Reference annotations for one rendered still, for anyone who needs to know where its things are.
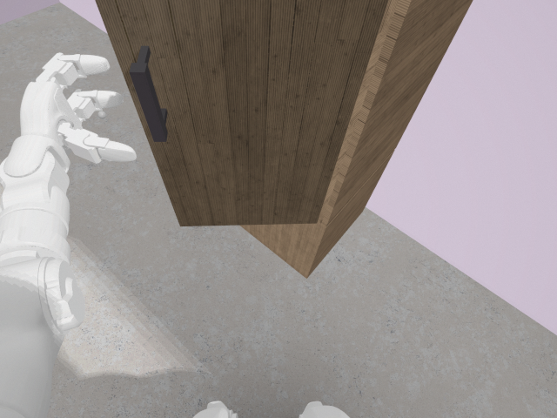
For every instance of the cupboard door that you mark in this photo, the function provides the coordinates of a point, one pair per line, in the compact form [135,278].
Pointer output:
[258,93]

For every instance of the right robot shin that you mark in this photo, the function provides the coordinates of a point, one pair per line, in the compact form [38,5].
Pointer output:
[313,404]

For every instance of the left robot upper arm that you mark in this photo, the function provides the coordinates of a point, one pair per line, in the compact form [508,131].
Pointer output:
[40,302]

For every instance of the robot shin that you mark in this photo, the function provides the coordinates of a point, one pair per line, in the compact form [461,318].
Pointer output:
[216,404]
[313,404]

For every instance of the left robot shin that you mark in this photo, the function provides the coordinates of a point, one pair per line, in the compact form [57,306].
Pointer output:
[216,404]

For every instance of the robot left forearm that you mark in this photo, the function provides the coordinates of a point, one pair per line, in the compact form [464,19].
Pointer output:
[34,210]

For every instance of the handle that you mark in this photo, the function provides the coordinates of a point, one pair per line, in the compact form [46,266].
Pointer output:
[141,78]

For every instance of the robot left hand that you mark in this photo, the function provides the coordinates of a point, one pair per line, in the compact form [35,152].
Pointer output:
[45,110]

